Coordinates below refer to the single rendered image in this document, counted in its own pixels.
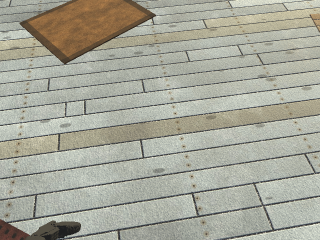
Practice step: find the left robot hand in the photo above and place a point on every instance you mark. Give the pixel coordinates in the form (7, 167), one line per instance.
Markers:
(55, 230)

